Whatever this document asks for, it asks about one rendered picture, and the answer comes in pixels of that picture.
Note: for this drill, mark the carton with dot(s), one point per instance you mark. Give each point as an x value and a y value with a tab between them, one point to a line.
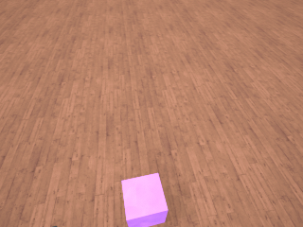
144	201

